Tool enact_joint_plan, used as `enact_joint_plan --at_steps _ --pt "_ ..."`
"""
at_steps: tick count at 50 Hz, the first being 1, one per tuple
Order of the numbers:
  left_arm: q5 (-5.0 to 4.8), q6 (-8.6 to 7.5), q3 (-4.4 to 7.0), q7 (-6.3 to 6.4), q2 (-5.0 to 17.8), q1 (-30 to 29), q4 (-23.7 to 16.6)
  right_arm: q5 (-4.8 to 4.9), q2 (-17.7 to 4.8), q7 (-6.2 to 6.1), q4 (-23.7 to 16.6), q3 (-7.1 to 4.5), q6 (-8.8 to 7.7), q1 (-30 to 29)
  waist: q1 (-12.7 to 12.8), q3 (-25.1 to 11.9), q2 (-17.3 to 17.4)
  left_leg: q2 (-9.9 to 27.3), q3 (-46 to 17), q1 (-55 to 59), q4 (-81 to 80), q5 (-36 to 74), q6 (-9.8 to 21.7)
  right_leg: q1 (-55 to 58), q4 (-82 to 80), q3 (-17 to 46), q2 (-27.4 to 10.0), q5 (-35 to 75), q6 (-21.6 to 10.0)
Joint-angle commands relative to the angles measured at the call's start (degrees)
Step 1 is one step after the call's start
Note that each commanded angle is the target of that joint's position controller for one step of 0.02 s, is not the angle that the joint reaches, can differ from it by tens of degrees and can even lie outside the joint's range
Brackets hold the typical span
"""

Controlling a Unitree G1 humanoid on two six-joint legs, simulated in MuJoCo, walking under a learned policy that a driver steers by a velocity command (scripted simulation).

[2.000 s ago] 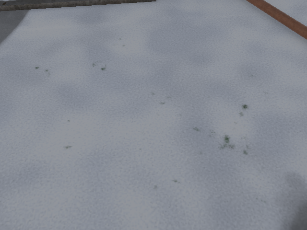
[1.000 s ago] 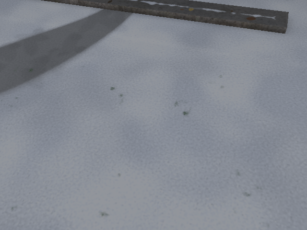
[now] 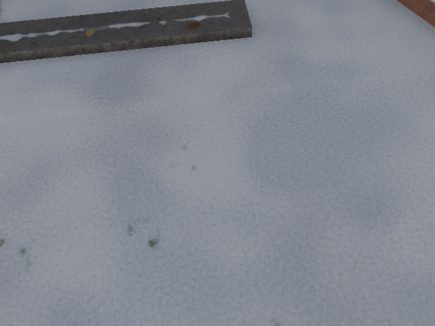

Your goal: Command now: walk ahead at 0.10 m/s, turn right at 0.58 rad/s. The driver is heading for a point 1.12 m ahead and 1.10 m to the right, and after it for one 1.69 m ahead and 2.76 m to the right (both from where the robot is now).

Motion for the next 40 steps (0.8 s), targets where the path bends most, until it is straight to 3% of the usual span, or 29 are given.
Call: enact_joint_plan --at_steps 1,4,7,10,12,13,14,15,16,17,18,19,22,26,30,32,33,34,35,36,37,38,39,40 --pt "-0.18 -0.25 2.49 1.27 9.5 -1.0 -5.3 -0.42 -3.9 -0.85 -1.6 -1.04 0.99 7.1 -2.7 -14.5 -4.5 -0.9 -0.5 3.0 -6.3 4.5 -0.9 7.9 -6.2 15.5 -14.8 19.6 -10.5" --pt "-0.81 0.99 2.47 2.31 9.5 -1.4 -6.5 -0.19 -4.2 -0.76 -2.9 -0.94 1.62 3.8 -1.5 -14.4 -6.0 -1.9 -1.5 3.3 -12.4 9.3 -1.3 7.0 -6.7 17.8 -13.2 3.3 -8.0" --pt "-0.7 1.79 2.38 2.78 9.2 -1.2 -7.1 0.14 -4.3 -0.39 -4.3 -0.82 1.47 0.8 -0.4 -12.2 -8.2 -3.2 -2.1 4.4 -18.6 9.9 -1.3 6.3 -6.9 20.9 -12.1 -7.5 -6.8" --pt "-0.59 2.31 2.33 2.78 9.0 -0.3 -7.7 0.49 -4.6 0.25 -4.9 -0.87 0.48 0.7 0.1 -12.0 -10.1 -4.5 -2.1 7.7 -25.3 7.5 -0.6 8.6 -4.5 24.0 -12.1 -4.3 -6.3" --pt "-1.02 2.76 2.09 2.88 8.5 -0.9 -8.5 0.72 -4.7 0.91 -4.5 -1.1 -0.21 3.5 -1.8 -12.2 -10.5 -5.0 -1.1 13.8 -35.2 10.7 0.7 9.0 -1.4 25.2 -11.0 0.3 -4.8" --pt "-1.3 3.05 1.8 3.02 7.7 -0.8 -8.8 0.56 -5.7 1.21 -3.9 -1.57 -0.44 5.9 -3.0 -12.1 -9.6 -3.1 -1.3 19.8 -41.9 15.8 1.8 6.6 1.1 24.3 -9.0 -0.5 -2.9" --pt "-1.09 3.19 0.99 3.03 4.8 1.3 -9.3 -0.51 -9.6 1.09 -4.0 -2.56 -0.27 7.9 -2.1 -13.9 -1.6 8.1 -9.5 27.9 -44.3 19.9 5.8 -0.1 10.5 19.1 -4.8 -13.7 0.3" --pt "-1.58 2.7 1.09 2.85 4.5 2.4 -11.4 -2.4 -14.0 0.99 -4.1 -3.47 0.63 6.7 0.9 -10.6 17.1 18.9 -24.1 29.3 -47.8 32.4 15.7 -12.8 21.8 6.1 4.7 -30.5 3.9" --pt "-0.49 1.71 2.56 2.25 10.1 2.5 -11.1 -2.74 -10.6 0.84 -5.9 -2.93 0.54 5.6 -0.2 -11.9 15.6 23.1 -28.0 28.0 -47.6 36.3 20.6 -14.6 36.1 6.9 0.4 -31.8 6.4" --pt "-1.12 1.8 3.42 1.88 11.9 3.5 -9.5 -2.05 -7.6 0.4 -7.3 -2.21 0.67 3.0 0.2 -11.7 10.2 19.8 -20.8 27.2 -45.9 36.3 18.7 -14.1 41.5 6.8 -1.0 -27.6 7.2" --pt "-1.35 2.52 3.47 2.04 10.9 4.7 -8.0 -1.12 -5.9 0.25 -7.9 -1.87 0.96 0.8 1.0 -10.1 7.0 15.0 -14.3 26.5 -44.8 34.3 15.2 -13.9 43.8 5.6 -1.8 -24.3 8.3" --pt "-1.15 3.15 3.18 2.19 9.5 4.7 -7.8 -0.23 -5.3 0.09 -8.1 -1.68 1.21 0.3 0.7 -9.2 6.4 13.1 -11.0 26.7 -44.5 33.1 13.7 -15.0 46.1 4.7 -2.3 -21.5 9.1" --pt "-1.87 3.82 1.82 1.68 5.6 1.5 -9.8 -0.42 -6.2 -0.38 -8.0 -1.83 2.12 2.5 -1.1 -7.5 7.8 10.3 -3.9 26.9 -46.2 32.8 13.7 -14.5 41.0 0.3 -3.7 -17.0 10.3" --pt "-1.5 3.7 0.8 0.87 4.0 -2.1 -12.6 -0.2 -9.0 -0.47 -7.9 -2.92 2.82 4.2 -3.3 -9.6 11.0 12.6 -0.7 28.7 -46.0 31.9 14.8 -7.8 27.0 -2.3 -6.7 -17.7 10.2" --pt "-1.63 4.03 1.54 -0.19 5.8 -0.6 -12.9 0.98 -10.7 0.38 -7.8 -3.57 2.65 4.4 -3.1 -9.7 12.2 14.9 0.5 27.4 -44.7 29.9 14.2 0.2 15.7 -5.4 -6.4 -16.4 7.7" --pt "-1.71 4.2 1.86 -0.63 5.3 2.6 -11.7 2.17 -10.9 0.79 -7.4 -3.72 2.62 4.1 -1.2 -10.0 10.8 14.5 2.1 23.9 -43.1 16.9 11.7 7.6 5.9 -7.7 -4.9 -11.3 4.8" --pt "-1.82 4.17 2.44 -0.53 5.7 6.1 -10.1 2.26 -9.3 1.02 -6.8 -3.3 2.55 5.0 -0.1 -10.3 8.9 13.0 3.9 19.1 -40.3 8.7 9.8 14.6 2.6 -8.2 -3.3 -11.4 3.0" --pt "-2.22 3.82 3.39 -0.19 7.5 11.4 -8.4 1.48 -5.9 1.47 -6.5 -2.42 2.42 5.5 1.5 -10.7 2.3 10.0 8.4 10.2 -30.9 -1.0 6.4 24.1 -0.7 -2.4 -5.9 -13.0 0.6" --pt "-1.89 3.11 4.4 0.58 13.6 15.8 -8.6 -1.04 -0.6 2.27 -9.0 -0.54 2.07 3.0 1.9 -9.8 -15.5 2.9 13.1 -7.1 -6.6 -14.8 1.5 31.5 -4.5 22.0 -22.0 -12.1 -5.5" --pt "-0.18 0.98 4.29 -0.33 16.0 16.5 -9.9 0.39 -4.1 2.13 -12.4 -1.59 0.49 -2.2 4.8 -9.4 -17.7 -2.2 2.8 -17.7 0.2 -12.8 1.9 27.4 -12.8 39.0 -27.9 -25.7 -15.1" --pt "0.05 -0.48 3.21 -0.51 12.4 14.5 -9.6 1.9 -8.0 2.28 -12.7 -2.65 -0.58 -5.4 4.6 -4.8 -12.8 0.0 0.0 -19.7 2.1 -6.8 3.3 25.6 -15.3 36.1 -26.0 -32.4 -13.6" --pt "-0.43 -1.15 2.25 -0.18 10.2 12.0 -9.4 1.92 -9.4 2.47 -12.0 -3.19 -1.23 -4.3 2.6 -2.5 -11.1 1.1 -0.3 -19.4 0.4 -0.2 4.3 23.3 -15.3 31.5 -23.9 -32.5 -11.0" --pt "-0.82 -1.25 1.64 0.29 8.9 10.0 -9.9 0.83 -8.7 2.29 -10.1 -3.22 -1.56 -2.4 1.3 -2.7 -8.6 2.1 -0.3 -16.7 -1.5 4.4 3.9 21.9 -14.8 27.4 -21.3 -29.1 -9.0" --pt "-0.95 -1.14 1.36 0.72 8.6 8.5 -10.0 0.03 -8.3 2.31 -9.7 -3.23 -1.94 -1.1 0.2 -2.6 -8.6 2.1 -0.2 -14.1 -4.6 8.4 3.3 20.0 -15.3 24.3 -19.3 -25.4 -8.1"
Velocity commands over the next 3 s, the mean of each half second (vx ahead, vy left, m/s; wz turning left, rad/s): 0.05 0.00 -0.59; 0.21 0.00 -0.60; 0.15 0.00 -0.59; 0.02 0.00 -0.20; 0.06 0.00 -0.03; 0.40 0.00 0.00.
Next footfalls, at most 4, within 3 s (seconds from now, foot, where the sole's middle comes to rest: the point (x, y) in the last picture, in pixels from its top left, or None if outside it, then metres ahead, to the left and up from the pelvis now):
0.28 left None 0.15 0.16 -0.77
0.68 right None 0.04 -0.09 -0.77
1.14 left None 0.36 -0.05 -0.77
1.58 right None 0.17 -0.23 -0.77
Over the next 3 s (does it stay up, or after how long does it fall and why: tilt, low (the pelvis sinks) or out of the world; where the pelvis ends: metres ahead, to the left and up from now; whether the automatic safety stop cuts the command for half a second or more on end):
stays up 0.35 -0.32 0.00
